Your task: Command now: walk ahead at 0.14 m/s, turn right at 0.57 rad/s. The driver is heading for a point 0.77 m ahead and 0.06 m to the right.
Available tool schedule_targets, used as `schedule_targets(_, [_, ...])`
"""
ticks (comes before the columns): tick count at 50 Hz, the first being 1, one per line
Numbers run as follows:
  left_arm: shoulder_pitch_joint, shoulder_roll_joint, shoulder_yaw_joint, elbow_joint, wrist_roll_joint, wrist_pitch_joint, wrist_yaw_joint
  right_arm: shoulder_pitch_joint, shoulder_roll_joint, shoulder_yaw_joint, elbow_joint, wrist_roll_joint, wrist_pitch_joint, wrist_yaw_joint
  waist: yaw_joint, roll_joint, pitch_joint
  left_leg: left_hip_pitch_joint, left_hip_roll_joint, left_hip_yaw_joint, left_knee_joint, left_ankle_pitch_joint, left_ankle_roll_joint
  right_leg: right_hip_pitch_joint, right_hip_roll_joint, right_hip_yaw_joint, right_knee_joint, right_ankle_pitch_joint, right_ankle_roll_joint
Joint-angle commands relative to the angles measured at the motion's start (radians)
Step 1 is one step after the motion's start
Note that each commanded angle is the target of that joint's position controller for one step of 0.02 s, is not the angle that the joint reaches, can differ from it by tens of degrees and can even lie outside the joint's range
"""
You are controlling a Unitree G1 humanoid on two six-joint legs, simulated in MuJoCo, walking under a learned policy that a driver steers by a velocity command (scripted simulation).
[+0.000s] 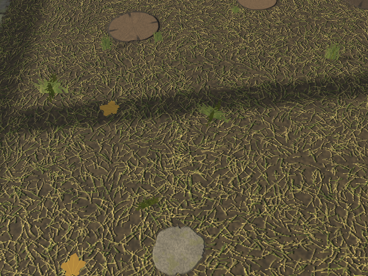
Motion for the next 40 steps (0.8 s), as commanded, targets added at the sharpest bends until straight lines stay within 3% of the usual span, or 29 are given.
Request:
schedule_targets(1, [0.265, 0.291, 0.097, -0.007, 0.004, -0.004, 0.037, -0.006, -0.072, -0.003, -0.098, -0.054, 0.001, 0.005, 0.103, -0.211, -0.236, -0.302, 0.049, -0.048, 0.605, 0.139, -0.006, 0.520, -0.155, 0.290, -0.077, 0.635, -0.136])
schedule_targets(2, [0.211, 0.333, 0.091, -0.059, 0.028, -0.007, 0.034, 0.086, -0.054, 0.011, -0.119, -0.055, -0.007, 0.019, 0.032, -0.272, -0.412, -0.554, -0.120, -0.227, 0.902, -0.362, -0.047, 0.729, -0.368, 0.722, -0.119, 0.643, -0.380])
schedule_targets(3, [0.193, 0.258, 0.074, -0.082, 0.017, -0.009, 0.021, 0.022, -0.128, -0.005, -0.110, -0.025, -0.009, 0.029, 0.094, -0.089, -0.439, -0.596, -0.068, -0.363, 0.937, -0.278, -0.027, 0.685, -0.326, 0.659, -0.179, 0.464, -0.343])
schedule_targets(4, [0.136, 0.216, 0.061, -0.090, 0.004, -0.015, 0.021, -0.046, -0.132, -0.006, -0.134, -0.006, -0.006, 0.027, 0.081, -0.054, -0.326, -0.634, -0.040, -0.354, 0.892, -0.183, -0.006, 0.584, -0.276, 0.545, -0.200, 0.314, -0.285])
schedule_targets(5, [0.090, 0.188, 0.054, -0.090, -0.012, -0.012, 0.027, -0.061, -0.118, -0.008, -0.121, -0.018, 0.002, 0.012, 0.054, 0.025, -0.237, -0.627, -0.001, -0.351, 0.811, -0.106, -0.009, 0.466, -0.220, 0.469, -0.220, 0.185, -0.222])
schedule_targets(6, [0.060, 0.164, 0.047, -0.095, -0.015, -0.005, 0.036, -0.073, -0.135, -0.014, -0.125, -0.032, 0.014, -0.001, 0.037, 0.001, -0.192, -0.590, 0.017, -0.355, 0.740, -0.060, -0.010, 0.365, -0.190, 0.433, -0.239, 0.120, -0.196])
schedule_targets(7, [0.050, 0.163, 0.045, -0.102, -0.001, 0.001, 0.043, -0.070, -0.139, -0.018, -0.128, -0.035, 0.026, -0.003, 0.020, -0.035, -0.180, -0.528, 0.012, -0.351, 0.715, -0.026, -0.009, 0.287, -0.161, 0.413, -0.260, 0.089, -0.184])
schedule_targets(9, [0.051, 0.175, 0.050, -0.114, 0.012, 0.003, 0.054, -0.050, -0.114, -0.015, -0.129, -0.037, 0.032, -0.006, 0.012, -0.065, -0.192, -0.488, -0.012, -0.345, 0.653, 0.011, -0.019, 0.248, -0.134, 0.390, -0.267, 0.117, -0.182])
schedule_targets(11, [0.069, 0.190, 0.055, -0.119, 0.005, 0.006, 0.067, -0.066, -0.098, -0.010, -0.137, -0.038, 0.034, -0.012, 0.021, -0.063, -0.202, -0.498, -0.024, -0.352, 0.570, 0.033, -0.035, 0.258, -0.125, 0.394, -0.263, 0.098, -0.179])
schedule_targets(14, [0.070, 0.192, 0.056, -0.130, -0.001, 0.019, 0.083, -0.101, -0.094, -0.008, -0.152, -0.035, 0.037, -0.015, 0.037, -0.082, -0.198, -0.503, -0.033, -0.371, 0.470, 0.078, -0.053, 0.256, -0.109, 0.429, -0.267, -0.075, -0.162])
schedule_targets(17, [0.060, 0.188, 0.053, -0.139, 0.003, 0.031, 0.089, -0.114, -0.096, -0.007, -0.160, -0.030, 0.033, -0.010, 0.048, -0.111, -0.177, -0.471, -0.040, -0.374, 0.378, 0.101, -0.057, 0.237, -0.097, 0.457, -0.272, -0.206, -0.145])
schedule_targets(21, [0.075, 0.166, 0.041, -0.138, 0.013, 0.042, 0.084, -0.102, -0.098, -0.003, -0.165, -0.024, 0.018, 0.006, 0.069, -0.132, -0.181, -0.377, -0.038, -0.349, 0.272, 0.070, -0.043, 0.246, -0.111, 0.485, -0.235, -0.138, -0.146])
schedule_targets(24, [0.065, 0.152, 0.025, -0.136, 0.004, 0.052, 0.083, -0.041, -0.087, -0.001, -0.153, -0.025, 0.004, 0.026, 0.032, -0.123, -0.174, -0.237, -0.049, -0.311, 0.034, 0.163, 0.001, 0.242, -0.091, 0.489, -0.175, -0.060, -0.114])
schedule_targets(25, [0.094, 0.138, 0.020, -0.126, -0.001, 0.054, 0.084, -0.024, -0.102, -0.004, -0.150, -0.035, 0.001, 0.031, 0.026, -0.096, -0.162, -0.161, -0.019, -0.329, -0.069, 0.251, 0.027, 0.207, -0.056, 0.464, -0.143, -0.091, -0.074])
schedule_targets(26, [0.128, 0.103, 0.009, -0.126, 0.007, 0.051, 0.084, -0.013, -0.166, -0.014, -0.160, -0.058, 0.002, 0.031, 0.050, 0.051, -0.160, -0.092, 0.148, -0.484, -0.132, 0.334, 0.086, 0.127, 0.025, 0.372, -0.003, -0.235, -0.012])
schedule_targets(27, [0.138, 0.105, 0.014, -0.150, 0.001, 0.040, 0.079, -0.055, -0.219, -0.023, -0.160, -0.076, 0.009, 0.028, 0.103, 0.278, -0.099, -0.133, 0.284, -0.656, -0.166, 0.483, 0.225, 0.012, 0.165, 0.201, 0.104, -0.449, 0.039])
schedule_targets(28, [0.090, 0.172, 0.031, -0.151, 0.016, 0.029, 0.079, -0.072, -0.162, -0.012, -0.180, -0.081, 0.006, 0.026, 0.051, 0.267, -0.105, -0.191, 0.344, -0.725, -0.188, 0.484, 0.307, 0.024, 0.126, 0.201, 0.276, -0.536, 0.081])
schedule_targets(29, [0.077, 0.204, 0.047, -0.140, 0.004, 0.029, 0.078, -0.081, -0.153, -0.011, -0.187, -0.066, 0.003, 0.022, 0.042, 0.210, -0.101, -0.171, 0.307, -0.681, -0.175, 0.482, 0.298, 0.005, 0.125, 0.209, 0.391, -0.514, 0.096])
schedule_targets(31, [0.107, 0.159, 0.044, -0.106, 0.006, 0.047, 0.083, -0.103, -0.141, -0.007, -0.187, -0.033, 0.002, 0.018, 0.053, 0.159, -0.091, -0.126, 0.238, -0.577, -0.136, 0.523, 0.243, -0.031, 0.113, 0.218, 0.487, -0.455, 0.131])
schedule_targets(34, [0.110, 0.070, 0.013, -0.092, 0.001, 0.055, 0.079, -0.104, -0.097, 0.009, -0.174, -0.031, 0.015, 0.022, 0.057, 0.174, -0.102, -0.102, 0.154, -0.452, -0.105, 0.604, 0.209, 0.048, 0.075, 0.143, 0.331, -0.405, 0.160])
schedule_targets(36, [0.056, 0.040, -0.003, -0.101, -0.002, 0.050, 0.075, -0.070, -0.105, 0.007, -0.161, -0.033, 0.027, 0.024, 0.016, 0.214, -0.119, -0.083, 0.137, -0.434, -0.084, 0.630, 0.207, 0.138, 0.053, 0.091, 0.153, -0.395, 0.164])
schedule_targets(38, [0.070, 0.063, 0.004, -0.087, -0.012, 0.049, 0.073, -0.049, -0.127, 0.005, -0.150, -0.026, 0.036, 0.025, 0.017, 0.222, -0.124, -0.069, 0.143, -0.453, -0.062, 0.625, 0.211, 0.215, 0.057, 0.065, -0.029, -0.295, 0.153])
schedule_targets(40, [0.099, 0.090, 0.009, -0.064, -0.002, 0.048, 0.074, -0.018, -0.119, 0.010, -0.135, -0.014, 0.029, 0.029, 0.029, 0.186, -0.113, -0.118, 0.127, -0.456, -0.059, 0.550, 0.161, 0.353, 0.045, 0.084, -0.240, -0.067, 0.114])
